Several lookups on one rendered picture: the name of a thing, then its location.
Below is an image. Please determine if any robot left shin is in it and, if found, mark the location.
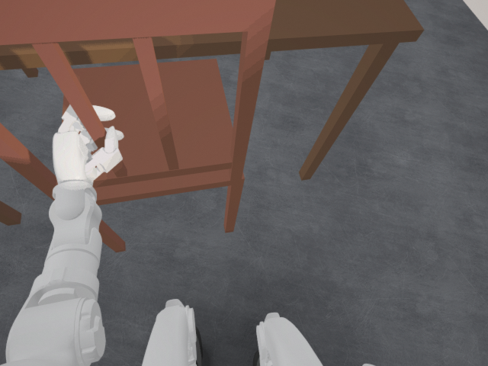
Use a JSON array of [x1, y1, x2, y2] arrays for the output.
[[156, 299, 197, 366]]

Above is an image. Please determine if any chair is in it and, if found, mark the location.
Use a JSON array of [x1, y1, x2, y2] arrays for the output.
[[0, 0, 276, 252]]

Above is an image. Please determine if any left robot forearm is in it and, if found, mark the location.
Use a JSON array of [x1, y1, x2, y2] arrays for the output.
[[6, 180, 102, 363]]

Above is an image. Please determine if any left robot upper arm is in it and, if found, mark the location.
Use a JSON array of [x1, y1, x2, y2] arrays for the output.
[[0, 297, 106, 366]]

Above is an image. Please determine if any left robot hand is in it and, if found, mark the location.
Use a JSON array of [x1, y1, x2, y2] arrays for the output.
[[53, 105, 124, 186]]

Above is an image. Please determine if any table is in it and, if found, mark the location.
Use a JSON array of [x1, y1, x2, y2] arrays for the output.
[[0, 0, 424, 226]]

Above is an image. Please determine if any robot left thigh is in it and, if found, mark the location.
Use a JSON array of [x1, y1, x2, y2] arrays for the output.
[[142, 305, 197, 366]]

